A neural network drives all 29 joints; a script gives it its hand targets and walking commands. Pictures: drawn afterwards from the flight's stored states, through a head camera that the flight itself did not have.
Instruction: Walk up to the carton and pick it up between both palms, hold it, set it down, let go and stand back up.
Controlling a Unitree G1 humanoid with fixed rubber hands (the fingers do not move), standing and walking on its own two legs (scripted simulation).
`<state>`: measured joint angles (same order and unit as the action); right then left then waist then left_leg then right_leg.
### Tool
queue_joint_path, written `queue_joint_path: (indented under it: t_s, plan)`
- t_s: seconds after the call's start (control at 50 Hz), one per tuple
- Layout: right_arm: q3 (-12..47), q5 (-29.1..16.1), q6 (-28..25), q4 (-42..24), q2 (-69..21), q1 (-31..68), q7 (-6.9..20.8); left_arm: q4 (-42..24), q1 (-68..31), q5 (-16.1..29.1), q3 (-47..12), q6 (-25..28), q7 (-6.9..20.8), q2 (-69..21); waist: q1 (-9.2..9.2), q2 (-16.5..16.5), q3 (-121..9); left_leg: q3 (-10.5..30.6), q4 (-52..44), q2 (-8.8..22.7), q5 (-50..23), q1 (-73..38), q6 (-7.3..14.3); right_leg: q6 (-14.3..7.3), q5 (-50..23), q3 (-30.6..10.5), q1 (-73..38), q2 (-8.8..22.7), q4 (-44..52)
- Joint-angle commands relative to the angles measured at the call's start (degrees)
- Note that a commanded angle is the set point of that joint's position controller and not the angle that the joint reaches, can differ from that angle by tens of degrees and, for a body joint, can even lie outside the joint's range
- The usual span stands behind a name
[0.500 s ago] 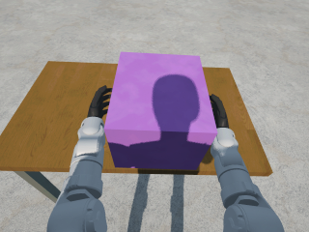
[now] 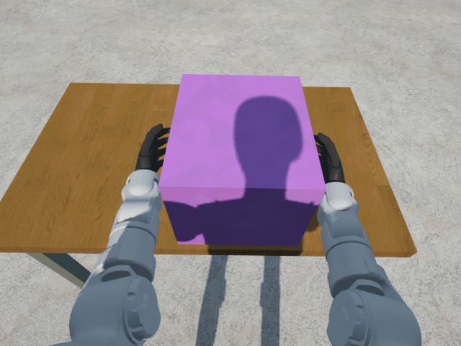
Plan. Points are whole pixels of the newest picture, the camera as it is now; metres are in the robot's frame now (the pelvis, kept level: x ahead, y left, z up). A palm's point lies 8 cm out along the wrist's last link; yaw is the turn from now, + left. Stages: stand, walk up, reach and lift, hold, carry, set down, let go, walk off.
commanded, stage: set down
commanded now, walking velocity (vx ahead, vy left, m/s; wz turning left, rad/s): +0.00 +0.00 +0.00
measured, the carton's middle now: (239, 159) +0.46 -0.02 +0.04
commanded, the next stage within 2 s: none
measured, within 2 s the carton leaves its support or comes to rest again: rests again in 0.74 s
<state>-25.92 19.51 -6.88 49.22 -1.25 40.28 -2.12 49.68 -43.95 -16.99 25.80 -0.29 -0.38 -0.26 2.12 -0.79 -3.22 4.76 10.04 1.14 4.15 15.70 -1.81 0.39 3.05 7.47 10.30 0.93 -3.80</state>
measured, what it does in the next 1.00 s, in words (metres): stands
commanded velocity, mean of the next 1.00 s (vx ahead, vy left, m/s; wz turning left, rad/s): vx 0.00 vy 0.00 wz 0.00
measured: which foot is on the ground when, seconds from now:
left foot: down 0.00-1.00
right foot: down 0.00-1.00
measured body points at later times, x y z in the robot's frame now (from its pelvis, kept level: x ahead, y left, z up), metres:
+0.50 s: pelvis +0.00 +0.01 +0.00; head +0.08 +0.00 +0.44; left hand +0.44 +0.15 +0.03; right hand +0.41 -0.18 +0.03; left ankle +0.00 +0.14 -0.75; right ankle -0.03 -0.12 -0.75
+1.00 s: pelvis -0.01 +0.00 +0.00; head +0.09 -0.01 +0.43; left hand +0.44 +0.15 +0.02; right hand +0.41 -0.18 +0.02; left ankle +0.00 +0.14 -0.75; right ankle -0.03 -0.12 -0.75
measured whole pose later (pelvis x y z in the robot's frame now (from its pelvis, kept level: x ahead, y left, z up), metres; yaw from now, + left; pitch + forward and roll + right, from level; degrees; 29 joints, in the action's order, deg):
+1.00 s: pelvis -0.01 +0.00 +0.00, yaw -1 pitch +19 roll -1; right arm -32.3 27.1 -14.4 51.7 -2.1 41.8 -1.9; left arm 62.9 -47.3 -15.5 27.4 14.2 -1.9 1.6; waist 0.9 -2.4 -7.2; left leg 3.8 8.0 1.1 1.0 26.3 -1.5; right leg 0.4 0.7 6.5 22.2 1.1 -3.9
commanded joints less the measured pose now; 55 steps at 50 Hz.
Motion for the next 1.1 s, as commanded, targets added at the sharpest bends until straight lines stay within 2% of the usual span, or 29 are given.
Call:
queue_joint_path:
  t_s: [0.0, 0.16, 0.38, 0.54, 0.84, 1.08]
  plan:
    - [14.63, 2.42, -4.63, -7.55, -25.93, 35.83, 6.56, -5.85, -34.00, 0.01, -15.63, 5.33, 6.82, -26.75, 0.10, -0.41, -39.16, -3.12, 2.37, -2.68, -20.08, -8.16, -0.29, 1.96, -28.67, -0.15, -21.59, -2.54, -8.74]
    - [15.59, 3.47, -6.56, -5.97, -28.02, 34.05, 6.05, -3.25, -33.12, -0.32, -15.68, 8.34, 6.61, -27.69, 0.16, 0.15, -41.77, -3.30, 2.58, -2.67, -23.84, -4.83, 0.29, 1.87, -34.73, -1.00, -24.13, -2.31, -10.16]
    - [16.16, 4.35, -9.54, -3.78, -28.95, 33.97, 6.19, 0.23, -34.43, 0.15, -17.24, 13.44, 5.45, -29.30, 0.16, -0.74, -45.90, -3.01, 3.48, -2.19, -26.83, -6.52, -0.84, 1.43, -34.12, -1.00, -18.97, -2.82, -9.38]
    - [15.07, 5.51, -10.20, -1.91, -29.09, 34.12, 6.52, 3.02, -35.44, 0.17, -16.46, 15.96, 5.09, -28.68, -0.15, -0.90, -45.97, -3.04, 3.04, -2.09, -24.15, -6.20, -1.03, 1.38, -30.52, -0.98, -15.77, -2.78, -8.73]
    - [11.14, 9.45, -10.54, -0.37, -29.75, 33.84, 6.78, 7.28, -35.59, -1.05, -12.72, 18.12, 5.56, -25.91, -0.39, 0.29, -44.43, -3.85, 0.84, -2.20, -18.03, 0.08, 0.37, 1.81, -27.87, -1.47, -16.67, -1.75, -9.40]
    - [8.69, 11.08, -10.72, -0.19, -28.73, 32.04, 7.22, 8.71, -32.38, -2.45, -11.23, 18.49, 5.48, -25.02, -0.52, 0.53, -42.35, -3.81, 0.72, -2.14, -16.99, -0.22, -0.23, 1.75, -24.86, -1.06, -13.10, -1.92, -8.53]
